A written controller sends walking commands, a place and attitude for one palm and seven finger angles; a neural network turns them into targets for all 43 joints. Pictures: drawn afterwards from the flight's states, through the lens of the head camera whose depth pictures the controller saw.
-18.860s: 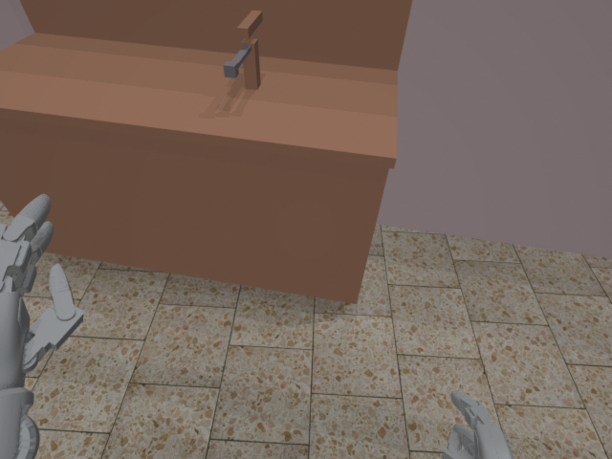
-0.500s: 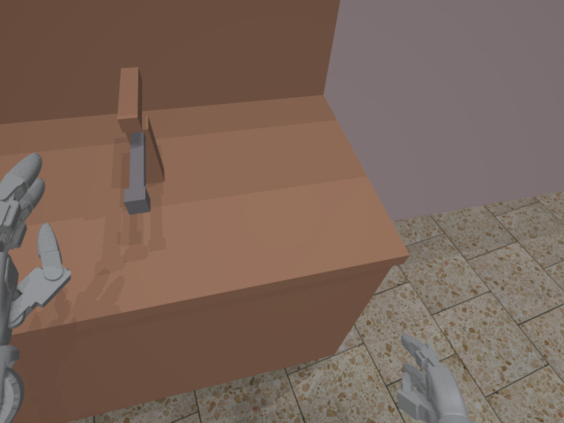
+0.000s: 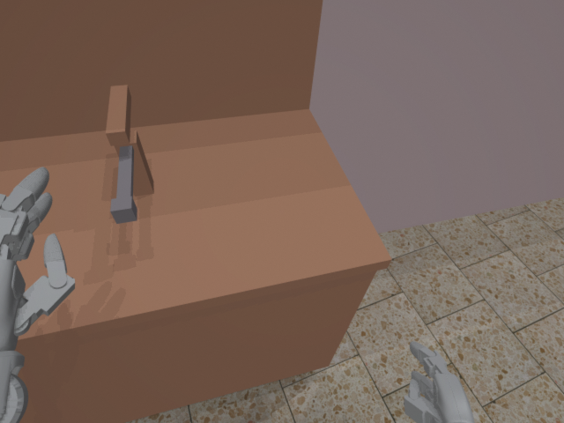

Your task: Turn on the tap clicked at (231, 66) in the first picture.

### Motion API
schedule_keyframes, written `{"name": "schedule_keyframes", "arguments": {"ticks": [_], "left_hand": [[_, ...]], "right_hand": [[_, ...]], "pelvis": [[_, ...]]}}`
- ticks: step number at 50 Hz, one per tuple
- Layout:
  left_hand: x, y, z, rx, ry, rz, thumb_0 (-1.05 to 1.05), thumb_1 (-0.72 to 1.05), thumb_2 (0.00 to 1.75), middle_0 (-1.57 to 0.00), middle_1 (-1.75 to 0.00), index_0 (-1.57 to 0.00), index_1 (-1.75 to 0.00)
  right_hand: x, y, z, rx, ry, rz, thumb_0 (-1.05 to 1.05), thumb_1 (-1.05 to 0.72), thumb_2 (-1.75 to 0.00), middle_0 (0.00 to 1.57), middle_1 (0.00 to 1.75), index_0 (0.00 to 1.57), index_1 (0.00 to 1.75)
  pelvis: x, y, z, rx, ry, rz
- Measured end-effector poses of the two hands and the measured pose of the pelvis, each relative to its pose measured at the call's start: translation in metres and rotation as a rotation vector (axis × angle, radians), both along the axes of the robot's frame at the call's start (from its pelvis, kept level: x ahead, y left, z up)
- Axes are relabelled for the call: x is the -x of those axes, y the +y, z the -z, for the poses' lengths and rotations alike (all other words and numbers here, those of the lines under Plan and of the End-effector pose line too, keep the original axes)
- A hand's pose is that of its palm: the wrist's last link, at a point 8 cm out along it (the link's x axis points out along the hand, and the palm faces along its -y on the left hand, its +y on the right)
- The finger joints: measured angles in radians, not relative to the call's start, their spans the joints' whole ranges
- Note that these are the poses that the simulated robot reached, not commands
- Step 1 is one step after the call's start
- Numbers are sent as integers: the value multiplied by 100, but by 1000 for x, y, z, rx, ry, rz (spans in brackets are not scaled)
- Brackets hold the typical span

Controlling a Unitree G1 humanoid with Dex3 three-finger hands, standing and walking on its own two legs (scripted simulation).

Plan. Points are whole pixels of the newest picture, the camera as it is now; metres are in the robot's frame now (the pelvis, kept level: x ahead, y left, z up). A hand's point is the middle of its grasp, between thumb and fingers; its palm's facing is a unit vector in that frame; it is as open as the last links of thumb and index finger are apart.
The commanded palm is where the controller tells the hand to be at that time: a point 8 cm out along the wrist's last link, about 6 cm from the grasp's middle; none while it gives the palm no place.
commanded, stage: shuffle to correct the standing spot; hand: left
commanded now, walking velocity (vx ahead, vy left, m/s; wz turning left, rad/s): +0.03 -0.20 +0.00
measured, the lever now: (124, 210) +0.37 +0.27 +0.09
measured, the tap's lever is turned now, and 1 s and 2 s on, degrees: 0 0 0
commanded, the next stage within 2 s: come to a stop and stand still in 0.40 s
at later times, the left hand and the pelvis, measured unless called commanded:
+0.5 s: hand (134, 266) +0.24 +0.19 +0.16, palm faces +0.31 -0.87 -0.38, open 7.4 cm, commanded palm +0.18 +0.23 +0.17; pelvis +0.02 -0.05 -0.01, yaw +0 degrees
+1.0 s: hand (105, 250) +0.24 +0.21 +0.18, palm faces +0.37 -0.81 -0.46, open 7.4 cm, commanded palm +0.17 +0.24 +0.17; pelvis +0.02 -0.05 +0.00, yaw +2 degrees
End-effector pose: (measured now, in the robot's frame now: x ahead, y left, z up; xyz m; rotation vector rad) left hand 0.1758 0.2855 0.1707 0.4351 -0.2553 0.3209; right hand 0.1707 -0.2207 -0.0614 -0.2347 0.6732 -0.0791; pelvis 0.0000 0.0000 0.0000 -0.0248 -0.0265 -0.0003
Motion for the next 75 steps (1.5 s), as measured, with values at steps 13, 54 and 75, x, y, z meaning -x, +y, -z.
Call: {"name": "schedule_keyframes", "arguments": {"ticks": [13, 54, 75], "left_hand": [[-14, -29, -1, 21, -1, 27, 1, 89, 90, -21, -31, -21, -30], [-40, -6, -46, -161, -149, -67, 1, 88, 90, -21, -31, -21, -30], [-15, 30, -3, -82, -72, -7, 1, 89, 90, -21, -31, -21, -30]], "right_hand": [[-5, -13, 1, -38, -2, 4, 1, -90, -90, 20, 30, 20, 30], [-21, -27, 17, -27, 24, -79, 1, -90, -90, 20, 30, 20, 30], [-11, 22, 20, -4, 85, -119, 1, -90, -90, 20, 30, 20, 30]], "pelvis": [[-6, -23, 1, 1, 12, 9], [-12, -39, 6, -9, 32, -8], [-9, 14, 10, -23, 51, -37]]}}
